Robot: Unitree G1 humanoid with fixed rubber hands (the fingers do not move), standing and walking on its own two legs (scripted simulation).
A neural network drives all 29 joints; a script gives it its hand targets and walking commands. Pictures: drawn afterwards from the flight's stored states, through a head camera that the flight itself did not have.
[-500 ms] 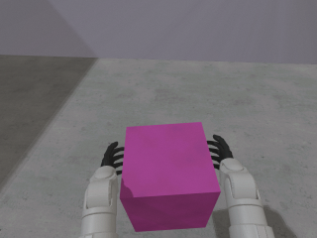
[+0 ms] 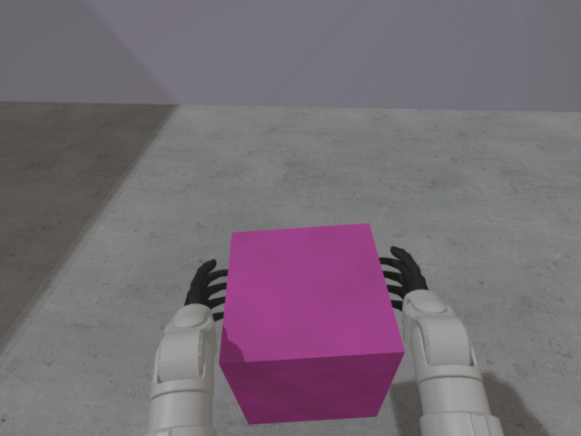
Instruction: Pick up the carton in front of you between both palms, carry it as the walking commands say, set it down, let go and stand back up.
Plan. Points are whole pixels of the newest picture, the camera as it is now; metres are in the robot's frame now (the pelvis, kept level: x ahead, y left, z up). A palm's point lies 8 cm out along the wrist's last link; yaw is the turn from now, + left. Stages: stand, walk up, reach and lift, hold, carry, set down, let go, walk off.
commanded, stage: carry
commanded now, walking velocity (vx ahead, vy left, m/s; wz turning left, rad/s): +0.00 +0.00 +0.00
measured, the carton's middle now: (306, 327) +0.30 +0.00 -0.04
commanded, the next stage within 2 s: hold in 0.86 s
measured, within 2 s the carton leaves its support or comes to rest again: neither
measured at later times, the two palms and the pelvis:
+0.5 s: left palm (197, 311) +0.29 +0.16 +0.04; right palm (408, 294) +0.30 -0.14 +0.04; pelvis +0.01 +0.00 +0.00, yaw +0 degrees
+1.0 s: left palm (189, 318) +0.28 +0.17 +0.04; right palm (403, 300) +0.29 -0.13 +0.04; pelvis +0.00 +0.01 +0.01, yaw +4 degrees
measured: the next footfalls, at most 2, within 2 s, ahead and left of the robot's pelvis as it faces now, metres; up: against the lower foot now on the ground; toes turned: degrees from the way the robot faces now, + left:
none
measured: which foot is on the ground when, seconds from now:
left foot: down 0.00-1.00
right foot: down 0.00-1.00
